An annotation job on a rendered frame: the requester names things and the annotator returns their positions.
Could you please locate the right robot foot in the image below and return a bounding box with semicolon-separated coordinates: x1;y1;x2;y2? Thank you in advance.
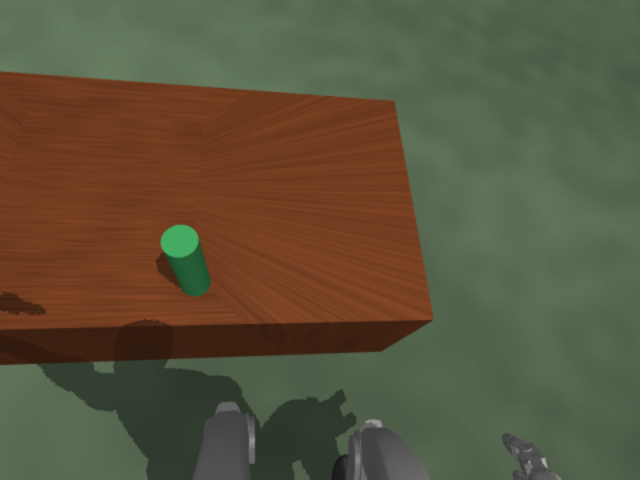
332;456;349;480

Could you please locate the can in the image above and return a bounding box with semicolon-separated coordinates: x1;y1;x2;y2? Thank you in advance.
161;225;211;296

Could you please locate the right robot hand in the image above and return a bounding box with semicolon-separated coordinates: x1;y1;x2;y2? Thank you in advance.
502;433;562;480

